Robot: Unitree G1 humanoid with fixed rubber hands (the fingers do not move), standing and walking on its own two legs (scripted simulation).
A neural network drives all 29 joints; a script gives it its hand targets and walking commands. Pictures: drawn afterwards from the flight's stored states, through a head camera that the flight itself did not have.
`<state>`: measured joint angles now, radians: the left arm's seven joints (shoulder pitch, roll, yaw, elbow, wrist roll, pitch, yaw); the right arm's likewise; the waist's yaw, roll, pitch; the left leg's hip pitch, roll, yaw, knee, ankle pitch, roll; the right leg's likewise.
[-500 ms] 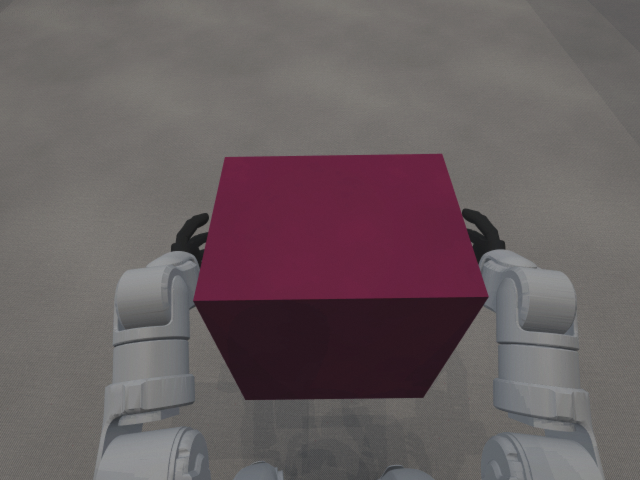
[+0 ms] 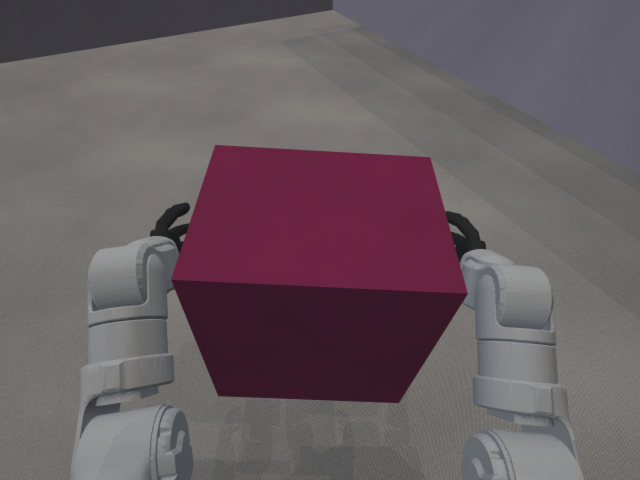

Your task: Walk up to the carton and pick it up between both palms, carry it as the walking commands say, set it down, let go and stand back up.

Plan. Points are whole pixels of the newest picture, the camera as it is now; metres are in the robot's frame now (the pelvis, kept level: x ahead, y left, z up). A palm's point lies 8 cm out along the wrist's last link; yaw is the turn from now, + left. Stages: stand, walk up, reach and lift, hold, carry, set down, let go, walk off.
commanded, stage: carry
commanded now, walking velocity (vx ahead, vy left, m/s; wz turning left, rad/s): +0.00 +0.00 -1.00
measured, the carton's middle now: (315, 286) +0.36 +0.05 +0.06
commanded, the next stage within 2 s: none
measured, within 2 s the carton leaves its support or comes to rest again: neither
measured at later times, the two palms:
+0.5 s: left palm (308, 268) +0.33 +0.05 +0.13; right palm out of the picture +0.21 -0.28 +0.14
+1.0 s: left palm (271, 330) +0.25 +0.09 +0.12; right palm out of the picture +0.12 -0.25 +0.13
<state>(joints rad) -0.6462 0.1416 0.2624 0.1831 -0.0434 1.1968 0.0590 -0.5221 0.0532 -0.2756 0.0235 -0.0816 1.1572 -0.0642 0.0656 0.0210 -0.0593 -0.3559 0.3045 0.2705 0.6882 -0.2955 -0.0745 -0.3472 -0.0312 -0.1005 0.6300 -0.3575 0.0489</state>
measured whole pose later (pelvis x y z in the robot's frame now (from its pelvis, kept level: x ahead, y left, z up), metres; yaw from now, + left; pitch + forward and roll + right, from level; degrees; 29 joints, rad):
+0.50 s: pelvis -0.07 -0.02 +0.01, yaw -19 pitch +3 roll -2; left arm -0.61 0.10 0.28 0.07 -0.04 1.19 0.09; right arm -0.56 0.01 -0.27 0.03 -0.03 1.14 -0.07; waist 0.02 -0.01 -0.05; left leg -0.38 0.16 0.17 0.59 -0.25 -0.02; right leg -0.36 0.02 -0.04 0.50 -0.27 0.00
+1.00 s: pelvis -0.13 +0.02 +0.01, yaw -20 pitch +1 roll +0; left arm -0.55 0.10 0.24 0.14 0.01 1.21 0.06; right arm -0.51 0.00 -0.23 0.10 -0.03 1.16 -0.07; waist 0.00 -0.05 -0.09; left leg -0.35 0.04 0.13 0.56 -0.24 0.03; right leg -0.42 -0.06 -0.06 0.48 -0.13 0.02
